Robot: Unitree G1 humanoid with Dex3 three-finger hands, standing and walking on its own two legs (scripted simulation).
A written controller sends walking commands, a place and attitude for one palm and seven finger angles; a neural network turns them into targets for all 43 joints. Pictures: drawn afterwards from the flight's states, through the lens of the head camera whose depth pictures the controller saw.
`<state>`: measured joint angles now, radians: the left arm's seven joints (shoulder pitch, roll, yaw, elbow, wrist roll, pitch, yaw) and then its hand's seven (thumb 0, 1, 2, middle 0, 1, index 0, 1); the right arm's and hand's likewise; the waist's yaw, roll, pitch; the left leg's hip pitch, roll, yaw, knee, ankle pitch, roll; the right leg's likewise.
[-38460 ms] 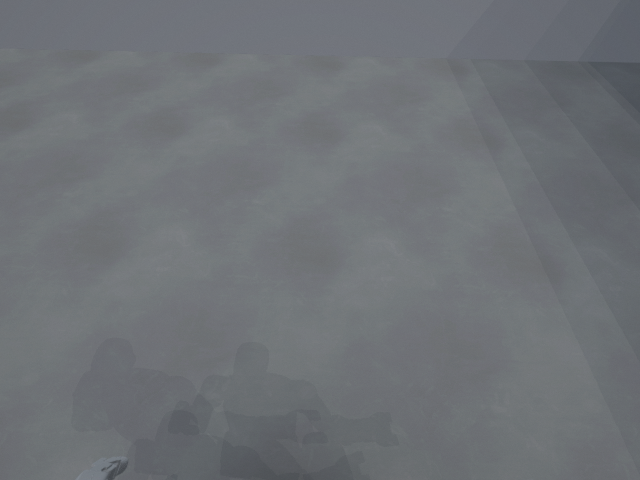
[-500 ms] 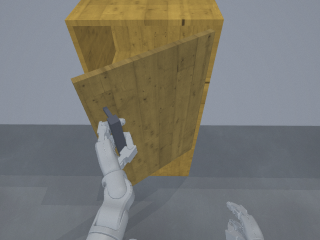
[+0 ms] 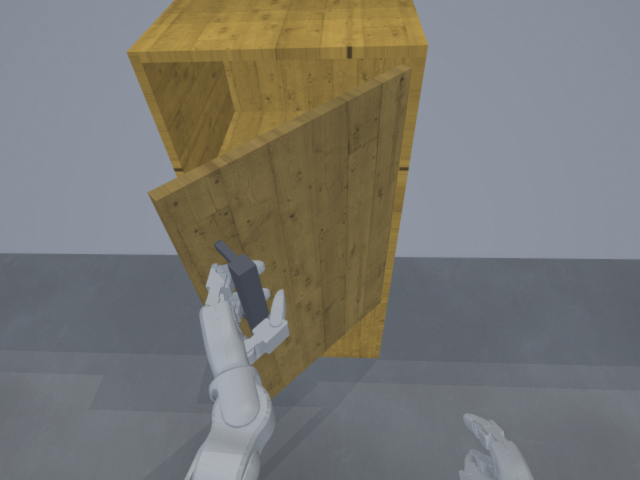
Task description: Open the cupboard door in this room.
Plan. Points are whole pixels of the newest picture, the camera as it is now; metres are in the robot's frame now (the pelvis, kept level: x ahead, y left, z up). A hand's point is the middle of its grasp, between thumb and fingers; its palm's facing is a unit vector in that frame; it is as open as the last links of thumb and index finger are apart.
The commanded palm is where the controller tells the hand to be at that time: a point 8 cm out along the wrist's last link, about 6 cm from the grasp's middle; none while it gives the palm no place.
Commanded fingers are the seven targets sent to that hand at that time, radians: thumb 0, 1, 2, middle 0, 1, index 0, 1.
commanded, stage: open thumb and fingers to let go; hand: left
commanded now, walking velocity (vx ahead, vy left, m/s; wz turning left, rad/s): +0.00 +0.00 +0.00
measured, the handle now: (244, 293) +0.34 +0.12 +0.07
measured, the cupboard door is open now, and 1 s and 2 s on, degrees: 45 49 49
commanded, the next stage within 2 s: slide the hand sideways off the handle in 0.58 s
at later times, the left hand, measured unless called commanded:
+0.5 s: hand (271, 314) +0.30 +0.08 +0.07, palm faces +0.33 -0.94 -0.02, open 14.7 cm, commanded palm +0.26 +0.11 +0.07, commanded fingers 0.00 -0.50 0.30 -0.17 -0.40 -0.17 -0.40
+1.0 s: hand (274, 347) +0.26 +0.07 +0.07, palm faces -0.12 -0.99 +0.04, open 16.2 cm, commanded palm +0.24 +0.12 +0.07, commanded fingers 0.00 -0.50 0.30 -0.15 -0.30 -0.15 -0.30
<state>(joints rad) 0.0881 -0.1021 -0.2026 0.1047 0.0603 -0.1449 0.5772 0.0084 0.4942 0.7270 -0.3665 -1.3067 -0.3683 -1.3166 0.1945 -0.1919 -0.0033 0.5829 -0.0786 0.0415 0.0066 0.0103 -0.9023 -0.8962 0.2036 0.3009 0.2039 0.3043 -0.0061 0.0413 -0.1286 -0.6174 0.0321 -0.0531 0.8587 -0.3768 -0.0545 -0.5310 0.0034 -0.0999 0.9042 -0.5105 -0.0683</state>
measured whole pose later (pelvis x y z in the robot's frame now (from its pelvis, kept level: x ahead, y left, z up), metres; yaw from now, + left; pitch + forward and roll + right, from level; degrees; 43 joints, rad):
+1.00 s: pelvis -0.02 +0.05 -0.01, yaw -2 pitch +7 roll +0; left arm 0.07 -0.02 -0.28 0.11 -0.03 -0.23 0.18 -0.01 -0.50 0.30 -0.18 -0.33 -0.16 -0.34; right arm 0.24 -0.21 0.02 0.50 -0.02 -0.01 0.01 0.01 -0.90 -0.90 0.20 0.30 0.20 0.30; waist -0.01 0.05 -0.09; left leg -0.67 0.02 0.00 0.92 -0.38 0.00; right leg -0.58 -0.02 -0.05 0.94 -0.48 -0.01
